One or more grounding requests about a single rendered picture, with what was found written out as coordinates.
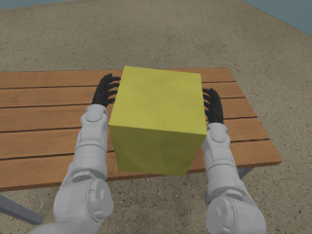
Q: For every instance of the right robot forearm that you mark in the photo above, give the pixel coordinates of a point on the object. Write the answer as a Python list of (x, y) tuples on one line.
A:
[(221, 170)]

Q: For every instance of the left robot hand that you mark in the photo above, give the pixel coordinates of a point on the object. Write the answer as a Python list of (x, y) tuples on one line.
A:
[(102, 95)]

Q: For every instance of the robot left upper arm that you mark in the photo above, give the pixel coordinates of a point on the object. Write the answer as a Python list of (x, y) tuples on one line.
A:
[(79, 208)]

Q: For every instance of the table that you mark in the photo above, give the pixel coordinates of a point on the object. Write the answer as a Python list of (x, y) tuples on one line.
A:
[(40, 119)]

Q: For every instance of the left robot forearm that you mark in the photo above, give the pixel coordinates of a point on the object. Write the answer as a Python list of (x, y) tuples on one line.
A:
[(89, 159)]

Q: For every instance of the right robot hand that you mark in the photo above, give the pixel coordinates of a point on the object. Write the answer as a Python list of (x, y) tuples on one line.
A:
[(215, 112)]

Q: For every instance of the carton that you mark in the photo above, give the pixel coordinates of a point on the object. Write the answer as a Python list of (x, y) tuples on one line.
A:
[(158, 121)]

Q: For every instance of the robot right upper arm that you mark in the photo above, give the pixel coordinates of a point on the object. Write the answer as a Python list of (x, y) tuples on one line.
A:
[(227, 215)]

